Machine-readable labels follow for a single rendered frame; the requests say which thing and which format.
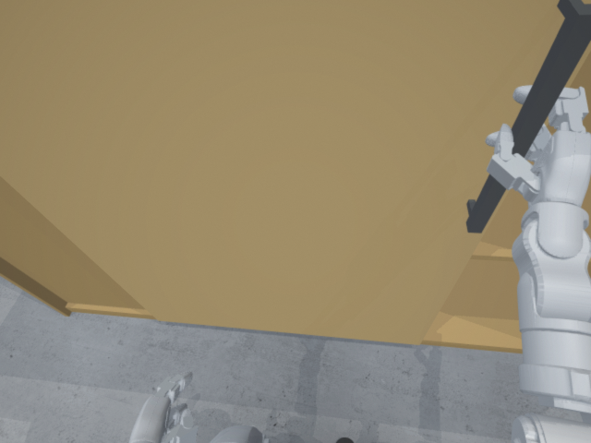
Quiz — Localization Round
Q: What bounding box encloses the robot right forearm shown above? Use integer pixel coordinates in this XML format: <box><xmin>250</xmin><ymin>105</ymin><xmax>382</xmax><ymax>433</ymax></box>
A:
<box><xmin>512</xmin><ymin>201</ymin><xmax>591</xmax><ymax>424</ymax></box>

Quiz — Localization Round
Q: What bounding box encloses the robot right hand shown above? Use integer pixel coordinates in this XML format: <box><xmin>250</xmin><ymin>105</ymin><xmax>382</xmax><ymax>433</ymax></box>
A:
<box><xmin>485</xmin><ymin>85</ymin><xmax>591</xmax><ymax>208</ymax></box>

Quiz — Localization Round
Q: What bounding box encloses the handle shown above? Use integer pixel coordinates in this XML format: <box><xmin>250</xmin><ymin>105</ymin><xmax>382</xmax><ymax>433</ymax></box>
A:
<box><xmin>466</xmin><ymin>0</ymin><xmax>591</xmax><ymax>233</ymax></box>

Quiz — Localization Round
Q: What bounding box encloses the robot right upper arm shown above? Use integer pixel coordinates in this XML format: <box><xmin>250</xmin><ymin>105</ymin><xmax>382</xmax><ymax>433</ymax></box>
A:
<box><xmin>511</xmin><ymin>413</ymin><xmax>591</xmax><ymax>443</ymax></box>

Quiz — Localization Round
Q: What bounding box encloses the robot left hand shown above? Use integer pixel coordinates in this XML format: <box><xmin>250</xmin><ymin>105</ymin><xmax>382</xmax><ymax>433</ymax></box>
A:
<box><xmin>129</xmin><ymin>371</ymin><xmax>198</xmax><ymax>443</ymax></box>

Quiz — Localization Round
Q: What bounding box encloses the wardrobe door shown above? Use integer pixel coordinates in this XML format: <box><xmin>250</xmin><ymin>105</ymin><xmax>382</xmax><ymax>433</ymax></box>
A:
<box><xmin>0</xmin><ymin>176</ymin><xmax>145</xmax><ymax>309</ymax></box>
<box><xmin>0</xmin><ymin>0</ymin><xmax>591</xmax><ymax>345</ymax></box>

